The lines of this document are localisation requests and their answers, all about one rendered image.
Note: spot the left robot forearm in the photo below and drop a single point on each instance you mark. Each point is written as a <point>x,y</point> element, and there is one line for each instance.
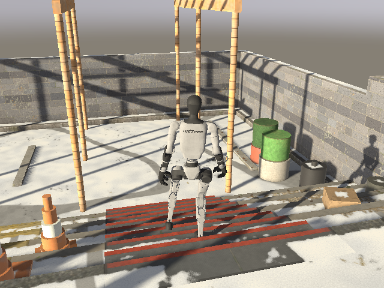
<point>165,160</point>

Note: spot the robot right hand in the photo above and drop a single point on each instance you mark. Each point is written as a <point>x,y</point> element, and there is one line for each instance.
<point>224,171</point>

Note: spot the robot left upper arm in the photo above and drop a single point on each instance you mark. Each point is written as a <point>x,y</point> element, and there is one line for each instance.
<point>171,137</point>

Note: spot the right robot foot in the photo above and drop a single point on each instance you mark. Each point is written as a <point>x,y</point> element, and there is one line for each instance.
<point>196,234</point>

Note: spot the right robot forearm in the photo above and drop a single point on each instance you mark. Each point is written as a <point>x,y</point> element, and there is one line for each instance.
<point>220,160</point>

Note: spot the robot left hand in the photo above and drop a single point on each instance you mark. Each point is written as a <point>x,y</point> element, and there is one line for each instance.
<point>162,177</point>

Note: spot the robot right upper arm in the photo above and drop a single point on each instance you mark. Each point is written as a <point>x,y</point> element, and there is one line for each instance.
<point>211,127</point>

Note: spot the robot torso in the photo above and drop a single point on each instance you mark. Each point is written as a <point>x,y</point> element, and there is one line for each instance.
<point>192,145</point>

